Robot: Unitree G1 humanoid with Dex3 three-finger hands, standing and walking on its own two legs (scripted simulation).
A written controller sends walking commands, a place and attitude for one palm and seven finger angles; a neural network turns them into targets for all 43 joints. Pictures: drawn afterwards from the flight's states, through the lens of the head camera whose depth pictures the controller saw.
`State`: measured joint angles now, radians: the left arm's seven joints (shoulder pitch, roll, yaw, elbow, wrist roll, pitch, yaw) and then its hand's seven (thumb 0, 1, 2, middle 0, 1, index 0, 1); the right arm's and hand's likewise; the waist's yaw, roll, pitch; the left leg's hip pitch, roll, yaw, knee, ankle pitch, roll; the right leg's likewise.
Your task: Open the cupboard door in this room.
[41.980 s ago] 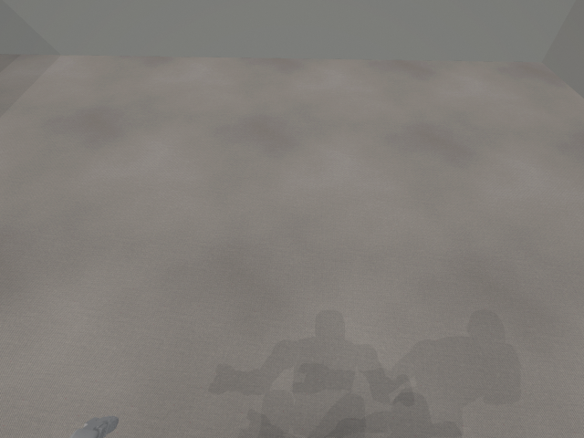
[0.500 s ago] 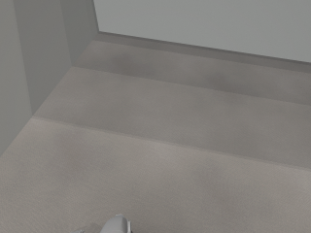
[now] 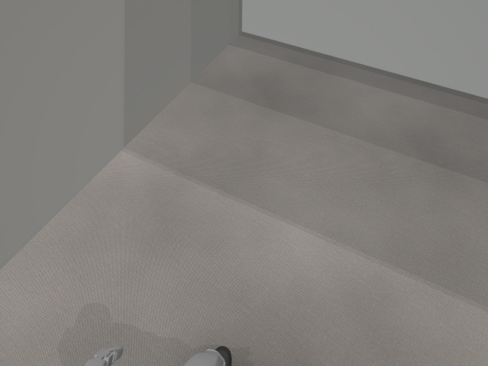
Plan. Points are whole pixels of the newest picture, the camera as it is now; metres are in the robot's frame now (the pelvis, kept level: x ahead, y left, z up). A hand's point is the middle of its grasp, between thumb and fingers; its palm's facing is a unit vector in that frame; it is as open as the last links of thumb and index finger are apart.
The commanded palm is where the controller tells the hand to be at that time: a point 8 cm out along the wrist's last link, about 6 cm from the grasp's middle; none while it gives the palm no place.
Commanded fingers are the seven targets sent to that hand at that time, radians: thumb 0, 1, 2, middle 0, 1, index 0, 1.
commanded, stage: turn to face it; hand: left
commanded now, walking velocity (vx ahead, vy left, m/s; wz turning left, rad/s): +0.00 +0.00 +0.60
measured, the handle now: out of the picture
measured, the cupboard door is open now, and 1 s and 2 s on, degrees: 50 50 50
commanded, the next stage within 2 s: none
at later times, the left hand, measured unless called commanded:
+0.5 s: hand out of the picture -0.02 +0.21 -0.19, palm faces +0.35 -0.91 -0.24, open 7.4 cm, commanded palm none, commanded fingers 0.00 0.90 0.90 -0.20 -0.30 -0.20 -0.30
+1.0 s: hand out of the picture -0.02 +0.15 -0.15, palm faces +0.59 -0.77 -0.25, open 7.4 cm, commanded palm none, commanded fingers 0.00 0.90 0.90 -0.20 -0.30 -0.20 -0.30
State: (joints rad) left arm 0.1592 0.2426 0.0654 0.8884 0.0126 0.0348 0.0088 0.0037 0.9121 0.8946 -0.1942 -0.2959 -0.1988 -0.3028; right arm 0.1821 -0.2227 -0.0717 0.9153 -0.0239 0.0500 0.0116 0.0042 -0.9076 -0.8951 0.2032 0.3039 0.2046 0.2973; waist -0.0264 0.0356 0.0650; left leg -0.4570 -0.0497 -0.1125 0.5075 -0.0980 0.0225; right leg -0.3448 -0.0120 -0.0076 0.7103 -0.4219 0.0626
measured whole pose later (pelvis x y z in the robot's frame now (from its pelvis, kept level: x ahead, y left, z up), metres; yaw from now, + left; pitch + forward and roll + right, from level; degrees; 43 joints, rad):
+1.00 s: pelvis +0.04 -0.05 +0.01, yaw +38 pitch +1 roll +2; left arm 0.22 0.19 0.03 0.87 0.02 0.01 0.02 0.00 0.91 0.89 -0.20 -0.30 -0.20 -0.30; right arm 0.15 -0.25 -0.08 0.94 -0.01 0.09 0.03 0.01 -0.91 -0.90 0.20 0.30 0.20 0.30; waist -0.02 -0.01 0.11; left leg -0.47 0.02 0.03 0.99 -0.43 -0.07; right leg -0.20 -0.12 -0.19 0.51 -0.32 0.00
